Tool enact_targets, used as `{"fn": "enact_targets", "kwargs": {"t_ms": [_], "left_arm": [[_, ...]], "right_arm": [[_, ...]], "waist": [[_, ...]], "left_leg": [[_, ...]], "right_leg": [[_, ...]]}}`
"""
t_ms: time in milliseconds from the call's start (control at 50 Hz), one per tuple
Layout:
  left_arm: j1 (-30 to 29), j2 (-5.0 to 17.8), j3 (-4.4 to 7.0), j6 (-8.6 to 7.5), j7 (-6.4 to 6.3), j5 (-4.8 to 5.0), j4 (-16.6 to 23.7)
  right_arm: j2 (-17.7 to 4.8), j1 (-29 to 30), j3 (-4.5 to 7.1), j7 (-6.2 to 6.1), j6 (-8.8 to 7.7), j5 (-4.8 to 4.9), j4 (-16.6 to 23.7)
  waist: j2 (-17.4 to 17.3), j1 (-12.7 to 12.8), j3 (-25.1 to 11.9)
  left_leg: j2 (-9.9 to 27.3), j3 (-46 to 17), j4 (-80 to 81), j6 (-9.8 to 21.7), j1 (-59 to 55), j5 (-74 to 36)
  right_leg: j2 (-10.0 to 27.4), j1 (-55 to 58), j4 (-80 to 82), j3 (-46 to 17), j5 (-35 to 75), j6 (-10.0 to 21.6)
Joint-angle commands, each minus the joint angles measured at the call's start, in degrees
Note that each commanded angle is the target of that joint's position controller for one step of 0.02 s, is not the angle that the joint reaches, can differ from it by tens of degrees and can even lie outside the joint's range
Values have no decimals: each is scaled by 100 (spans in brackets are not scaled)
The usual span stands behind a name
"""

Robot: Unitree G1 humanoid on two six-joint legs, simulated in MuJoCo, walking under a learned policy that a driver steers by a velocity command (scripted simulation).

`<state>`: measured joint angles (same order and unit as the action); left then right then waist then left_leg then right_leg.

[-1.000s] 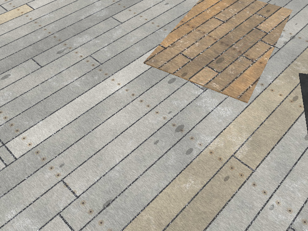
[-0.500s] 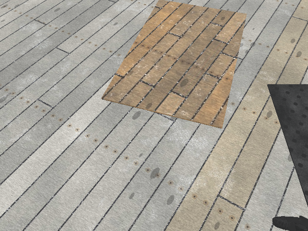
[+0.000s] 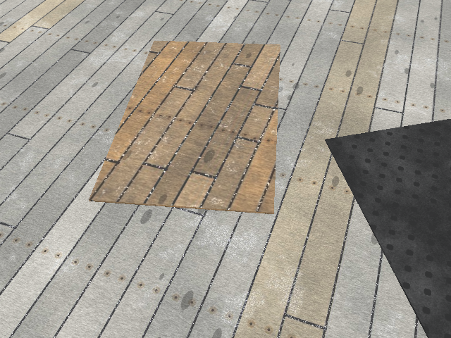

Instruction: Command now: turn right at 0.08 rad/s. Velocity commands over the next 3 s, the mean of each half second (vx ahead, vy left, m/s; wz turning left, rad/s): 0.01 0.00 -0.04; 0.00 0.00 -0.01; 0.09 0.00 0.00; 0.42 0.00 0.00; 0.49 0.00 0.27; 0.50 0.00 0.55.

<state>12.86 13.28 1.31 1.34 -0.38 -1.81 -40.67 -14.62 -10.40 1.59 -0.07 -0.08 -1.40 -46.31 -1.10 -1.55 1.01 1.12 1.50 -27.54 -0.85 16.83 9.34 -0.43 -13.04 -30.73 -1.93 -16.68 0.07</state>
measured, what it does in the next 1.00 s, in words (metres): stands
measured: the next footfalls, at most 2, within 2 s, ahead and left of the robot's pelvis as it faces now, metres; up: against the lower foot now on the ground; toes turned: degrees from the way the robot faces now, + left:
right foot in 2.00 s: +0.49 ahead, -0.10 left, +0.00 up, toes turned -2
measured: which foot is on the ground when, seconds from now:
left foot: down 0.00-1.00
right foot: down 0.00-1.00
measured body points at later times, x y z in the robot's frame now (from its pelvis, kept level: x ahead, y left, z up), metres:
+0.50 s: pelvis +0.03 -0.01 +0.00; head +0.04 -0.01 +0.45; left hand +0.12 +0.25 -0.13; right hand +0.12 -0.27 -0.14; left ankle +0.05 +0.13 -0.73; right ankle +0.00 -0.12 -0.73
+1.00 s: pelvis +0.03 -0.01 +0.00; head +0.04 -0.01 +0.45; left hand +0.06 +0.24 -0.14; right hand +0.08 -0.26 -0.15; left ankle +0.05 +0.13 -0.73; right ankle +0.00 -0.12 -0.73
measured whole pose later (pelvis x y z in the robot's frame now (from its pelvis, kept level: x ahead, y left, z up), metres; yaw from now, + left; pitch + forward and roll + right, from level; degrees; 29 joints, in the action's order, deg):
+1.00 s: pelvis +0.03 -0.01 +0.00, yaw +1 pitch -2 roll +0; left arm 15.9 11.7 1.1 -0.4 -2.0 -0.3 -58.7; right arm -12.6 -9.5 2.2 -2.7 1.0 0.0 -64.5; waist -0.2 -0.8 2.0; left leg 1.6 0.3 -26.4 -1.3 13.1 11.8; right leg -1.0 -7.3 -26.1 -0.8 -17.2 0.7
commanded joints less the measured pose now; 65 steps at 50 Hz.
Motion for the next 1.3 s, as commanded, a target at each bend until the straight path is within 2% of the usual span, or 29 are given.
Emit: {"fn": "enact_targets", "kwargs": {"t_ms": [20,40,160,420,800,1020,1260,1280,1300], "left_arm": [[-90,719,157,-179,-16,29,280],[-7,709,161,-183,-31,53,263],[66,634,162,-168,-77,90,150],[217,574,203,-184,-101,126,-399],[434,502,126,-207,-176,146,-1357],[580,403,63,-213,-180,156,-1743],[735,307,16,-212,-178,169,-1991],[844,267,9,-203,-186,173,-2057],[877,348,41,-184,-206,208,-2071]], "right_arm": [[-592,150,148,-23,-88,30,227],[-604,166,152,-25,-103,37,161],[-561,123,149,-57,-127,75,-179],[-594,216,172,-185,7,124,-862],[-476,209,167,-257,71,133,-1532],[-384,1,137,-281,73,138,-1697],[-282,-239,98,-295,70,146,-1763],[-218,-344,83,-298,77,147,-1817],[-230,-369,95,-308,85,179,-1829]], "waist": [[549,15,79],[374,73,59],[123,91,-159],[161,57,-159],[129,61,66],[128,77,143],[116,99,190],[144,105,59],[217,124,136]], "left_leg": [[185,-284,269,33,-548,1],[191,-295,276,47,-514,-20],[225,-305,238,37,-626,-483],[238,-296,183,89,-890,-813],[160,-230,377,87,-862,-497],[130,-211,413,89,-803,-396],[110,-204,408,101,-764,-395],[29,-112,375,107,-812,134],[-125,44,189,133,-685,981]], "right_leg": [[544,-628,1074,-691,-457,226],[501,-538,989,-627,-245,228],[396,-171,731,-447,740,242],[274,-9,754,-248,1376,167],[193,-44,1004,-117,891,123],[163,-91,1073,-69,731,124],[142,-121,1087,-30,711,125],[95,-72,1131,11,129,150],[66,-168,1164,-19,-833,247]]}}
Over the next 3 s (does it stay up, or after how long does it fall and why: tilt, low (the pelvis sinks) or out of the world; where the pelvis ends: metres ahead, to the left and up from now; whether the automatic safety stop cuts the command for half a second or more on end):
stays up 0.88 0.10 0.00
